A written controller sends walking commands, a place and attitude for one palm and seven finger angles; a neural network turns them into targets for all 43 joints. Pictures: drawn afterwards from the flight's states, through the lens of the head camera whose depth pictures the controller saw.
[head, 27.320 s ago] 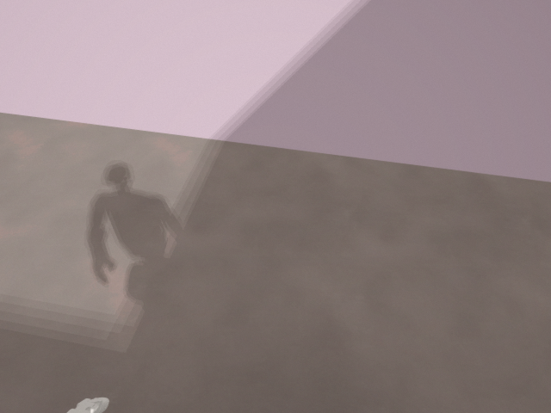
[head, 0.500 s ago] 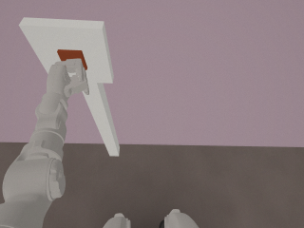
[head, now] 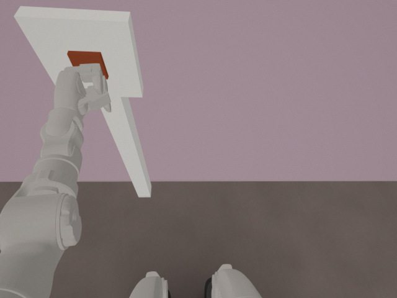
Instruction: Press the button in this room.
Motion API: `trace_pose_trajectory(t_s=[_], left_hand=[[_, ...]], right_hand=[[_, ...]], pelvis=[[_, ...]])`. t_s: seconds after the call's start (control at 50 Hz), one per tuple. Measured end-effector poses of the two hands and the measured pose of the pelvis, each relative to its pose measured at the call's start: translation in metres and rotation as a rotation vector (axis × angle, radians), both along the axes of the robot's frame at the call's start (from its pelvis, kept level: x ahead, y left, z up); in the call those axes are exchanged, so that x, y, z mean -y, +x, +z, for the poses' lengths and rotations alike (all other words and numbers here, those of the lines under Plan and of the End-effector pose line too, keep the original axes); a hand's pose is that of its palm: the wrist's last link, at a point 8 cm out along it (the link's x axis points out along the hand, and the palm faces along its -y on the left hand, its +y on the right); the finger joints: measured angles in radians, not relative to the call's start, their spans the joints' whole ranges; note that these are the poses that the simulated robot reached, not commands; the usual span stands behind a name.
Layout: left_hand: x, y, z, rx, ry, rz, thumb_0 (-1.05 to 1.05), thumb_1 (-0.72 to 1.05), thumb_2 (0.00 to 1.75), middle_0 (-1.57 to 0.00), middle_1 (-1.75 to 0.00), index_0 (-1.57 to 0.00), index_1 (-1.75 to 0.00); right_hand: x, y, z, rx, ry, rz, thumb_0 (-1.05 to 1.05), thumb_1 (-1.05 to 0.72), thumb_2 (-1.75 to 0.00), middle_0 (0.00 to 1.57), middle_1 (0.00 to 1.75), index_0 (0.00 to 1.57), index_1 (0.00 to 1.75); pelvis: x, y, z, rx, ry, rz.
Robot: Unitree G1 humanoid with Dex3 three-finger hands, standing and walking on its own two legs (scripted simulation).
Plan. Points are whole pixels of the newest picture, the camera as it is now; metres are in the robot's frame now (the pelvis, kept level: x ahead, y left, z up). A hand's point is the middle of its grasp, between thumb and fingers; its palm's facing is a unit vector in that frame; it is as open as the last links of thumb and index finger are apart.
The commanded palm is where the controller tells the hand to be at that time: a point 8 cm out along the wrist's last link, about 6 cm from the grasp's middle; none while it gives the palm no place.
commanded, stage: pull the fist back off the button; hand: left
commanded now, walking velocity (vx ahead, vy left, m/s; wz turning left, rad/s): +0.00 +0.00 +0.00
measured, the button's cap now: (90, 62) +0.55 +0.18 +0.13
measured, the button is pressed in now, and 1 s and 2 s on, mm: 14 0 0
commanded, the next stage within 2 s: draw the hand back to the body in 0.92 s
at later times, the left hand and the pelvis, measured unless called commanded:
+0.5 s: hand (103, 105) +0.47 +0.16 +0.10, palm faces -0.02 -1.00 -0.01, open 2.9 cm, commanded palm +0.42 +0.21 +0.10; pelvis +0.03 +0.00 +0.01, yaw -2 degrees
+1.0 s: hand (93, 136) +0.40 +0.17 +0.09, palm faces -0.03 -1.00 -0.01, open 3.1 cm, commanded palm +0.38 +0.22 +0.10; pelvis +0.05 -0.01 +0.02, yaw +0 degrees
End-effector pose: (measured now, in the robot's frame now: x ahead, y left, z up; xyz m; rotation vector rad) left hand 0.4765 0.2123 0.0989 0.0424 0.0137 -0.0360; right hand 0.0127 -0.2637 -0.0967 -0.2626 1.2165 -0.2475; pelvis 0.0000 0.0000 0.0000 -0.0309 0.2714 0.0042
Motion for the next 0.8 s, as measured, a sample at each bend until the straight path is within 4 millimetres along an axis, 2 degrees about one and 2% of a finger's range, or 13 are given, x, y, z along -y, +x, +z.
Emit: trace_pose_trajectory(t_s=[0.16,0.32,0.52,0.8], left_hand=[[0.001,-0.003,-0.001,0.004,-0.015,0.004,-0.03,0.74,0.96,-1.3,-1.5,-1.37,-1.5],[0.003,-0.015,-0.003,0.018,-0.021,0.005,-0.04,0.8,0.94,-1.3,-1.5,-1.32,-1.5],[0.0,-0.032,-0.003,0.028,-0.03,0.01,-0.02,0.86,0.91,-1.3,-1.5,-1.3,-1.5],[-0.008,-0.09,-0.003,0.042,-0.037,0.002,0.01,0.89,0.9,-1.3,-1.5,-1.3,-1.5]], right_hand=[[-0.003,0.006,0.001,0.016,0.015,-0.003,0.0,-0.91,-0.89,0.21,0.3,0.2,0.3],[-0.006,0.03,0.003,0.054,0.043,-0.01,0.01,-0.91,-0.89,0.21,0.3,0.2,0.3],[-0.008,0.08,0.014,0.155,0.063,-0.008,0.01,-0.91,-0.89,0.21,0.3,0.2,0.3],[-0.013,0.157,0.031,0.314,0.075,0.083,0.01,-0.91,-0.89,0.2,0.3,0.2,0.3]], pelvis=[[-0.001,0.004,0.002,0.007,0.002,-0.01],[-0.001,0.015,0.007,0.03,0.006,-0.024],[0.001,0.035,0.016,0.057,0.011,-0.042],[0.002,0.052,0.023,0.101,0.011,-0.02]])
